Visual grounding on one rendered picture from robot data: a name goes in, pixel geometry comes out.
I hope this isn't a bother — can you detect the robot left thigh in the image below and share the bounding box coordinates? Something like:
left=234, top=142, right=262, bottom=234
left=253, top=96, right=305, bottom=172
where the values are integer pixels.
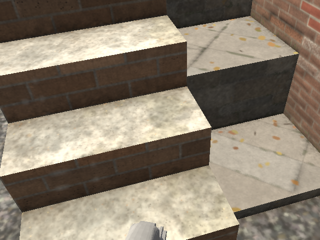
left=125, top=221, right=167, bottom=240

